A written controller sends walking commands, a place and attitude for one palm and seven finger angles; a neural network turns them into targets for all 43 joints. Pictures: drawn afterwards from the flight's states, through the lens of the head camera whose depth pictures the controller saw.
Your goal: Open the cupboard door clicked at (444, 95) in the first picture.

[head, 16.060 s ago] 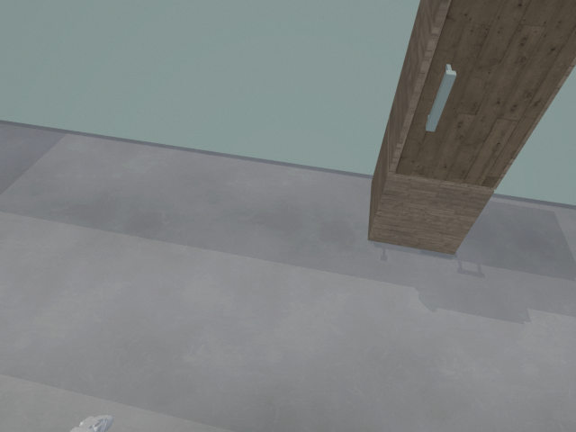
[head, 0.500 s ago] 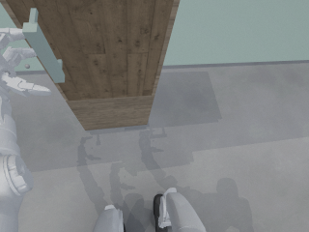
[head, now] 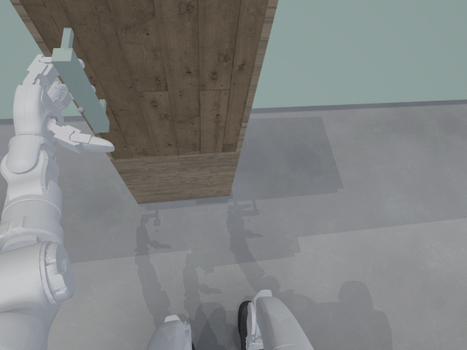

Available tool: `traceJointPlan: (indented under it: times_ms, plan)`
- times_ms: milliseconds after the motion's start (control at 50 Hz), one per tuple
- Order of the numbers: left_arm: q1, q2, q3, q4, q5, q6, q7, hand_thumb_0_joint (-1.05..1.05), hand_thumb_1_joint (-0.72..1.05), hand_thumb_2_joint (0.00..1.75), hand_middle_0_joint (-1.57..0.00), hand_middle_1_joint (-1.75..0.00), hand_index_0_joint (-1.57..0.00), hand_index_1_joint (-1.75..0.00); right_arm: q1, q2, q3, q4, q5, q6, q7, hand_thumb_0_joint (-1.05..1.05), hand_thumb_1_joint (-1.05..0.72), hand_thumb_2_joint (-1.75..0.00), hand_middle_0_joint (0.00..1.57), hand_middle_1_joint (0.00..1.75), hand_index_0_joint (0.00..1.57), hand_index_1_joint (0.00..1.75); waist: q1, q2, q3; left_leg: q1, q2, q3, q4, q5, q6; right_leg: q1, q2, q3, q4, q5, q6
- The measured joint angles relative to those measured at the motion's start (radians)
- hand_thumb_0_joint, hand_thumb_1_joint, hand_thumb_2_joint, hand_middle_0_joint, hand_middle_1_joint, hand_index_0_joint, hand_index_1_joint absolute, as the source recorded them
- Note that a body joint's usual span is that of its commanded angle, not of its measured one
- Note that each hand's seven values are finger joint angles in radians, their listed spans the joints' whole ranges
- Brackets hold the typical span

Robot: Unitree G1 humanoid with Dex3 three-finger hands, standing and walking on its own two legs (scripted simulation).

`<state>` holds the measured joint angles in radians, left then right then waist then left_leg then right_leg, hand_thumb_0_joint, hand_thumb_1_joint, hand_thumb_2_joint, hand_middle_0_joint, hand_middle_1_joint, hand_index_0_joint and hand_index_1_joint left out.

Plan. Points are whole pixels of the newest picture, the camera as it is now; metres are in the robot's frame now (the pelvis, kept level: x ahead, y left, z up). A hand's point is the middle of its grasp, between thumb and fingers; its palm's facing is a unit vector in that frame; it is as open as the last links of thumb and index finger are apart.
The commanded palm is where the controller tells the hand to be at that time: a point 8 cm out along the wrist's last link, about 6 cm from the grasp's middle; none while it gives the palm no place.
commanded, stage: slide the fingers in behind the handle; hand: left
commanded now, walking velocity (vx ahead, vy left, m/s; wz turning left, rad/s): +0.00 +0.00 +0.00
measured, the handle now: (86, 86) +0.55 +0.21 +0.05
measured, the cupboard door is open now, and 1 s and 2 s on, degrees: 0 0 13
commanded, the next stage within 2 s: close the thumb around the handle in 0.68 s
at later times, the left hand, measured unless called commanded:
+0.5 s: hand (96, 110) +0.49 +0.19 +0.05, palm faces +0.05 -1.00 -0.04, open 14.0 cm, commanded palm +0.47 +0.23 +0.05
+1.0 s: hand (97, 107) +0.50 +0.19 +0.05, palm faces +0.04 -1.00 -0.04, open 12.7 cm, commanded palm +0.47 +0.23 +0.05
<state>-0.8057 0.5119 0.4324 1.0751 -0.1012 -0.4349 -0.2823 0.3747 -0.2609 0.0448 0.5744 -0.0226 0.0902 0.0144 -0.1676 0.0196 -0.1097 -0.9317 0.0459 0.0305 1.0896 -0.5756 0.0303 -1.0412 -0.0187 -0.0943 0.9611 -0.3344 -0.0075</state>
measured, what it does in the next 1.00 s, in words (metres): stands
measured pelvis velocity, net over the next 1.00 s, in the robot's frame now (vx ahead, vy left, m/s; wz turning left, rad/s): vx -0.01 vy -0.01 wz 0.01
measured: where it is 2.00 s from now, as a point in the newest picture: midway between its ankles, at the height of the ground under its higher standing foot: outside the picture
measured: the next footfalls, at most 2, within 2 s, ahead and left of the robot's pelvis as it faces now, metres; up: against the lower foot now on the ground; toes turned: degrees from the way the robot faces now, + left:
none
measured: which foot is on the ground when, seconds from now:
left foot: down 0.00-1.00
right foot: down 0.00-1.00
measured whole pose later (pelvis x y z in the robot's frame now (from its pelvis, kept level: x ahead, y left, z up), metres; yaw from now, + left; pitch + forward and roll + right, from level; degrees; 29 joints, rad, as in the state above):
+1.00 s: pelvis -0.01 -0.01 -0.01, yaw +0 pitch +25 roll -2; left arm -0.87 0.50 0.42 1.13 -0.08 -0.46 -0.23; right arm 0.37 -0.28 0.04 0.59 -0.03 0.06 0.01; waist -0.18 0.02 -0.11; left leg -0.97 0.04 0.03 1.11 -0.57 0.02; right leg -1.08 -0.02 -0.09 0.99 -0.34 -0.02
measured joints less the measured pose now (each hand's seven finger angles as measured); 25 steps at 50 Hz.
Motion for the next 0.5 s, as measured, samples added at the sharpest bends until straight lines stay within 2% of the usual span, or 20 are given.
traceJointPlan:
  times_ms: [320, 500]
  plan:
    - [-0.023, -0.04, -0.025, 0.029, 0.019, -0.025, 0.051, -0.02, -0.5, 0.3, -0.3, -1.2, -0.3, -1.2, -0.002, -0.006, -0.005, 0.015, -0.005, -0.017, 0.001, 0.0, -0.9, -0.9, 0.2, 0.3, 0.2, 0.3, 0.001, -0.001, 0.002, -0.002, -0.007, 0.0, 0.003, 0.008, -0.004, -0.007, -0.007, 0.002, 0.015, 0.0, -0.006]
    - [-0.056, -0.025, -0.016, 0.06, 0.029, -0.032, 0.063, -0.02, -0.5, 0.3, -0.3, -1.2, -0.29, -1.2, -0.008, -0.01, -0.002, 0.016, -0.008, -0.026, -0.002, 0.0, -0.9, -0.9, 0.2, 0.3, 0.2, 0.3, -0.006, -0.002, 0.009, -0.022, -0.008, 0.001, 0.014, 0.01, -0.006, -0.029, -0.008, 0.003, 0.029, 0.001, -0.009]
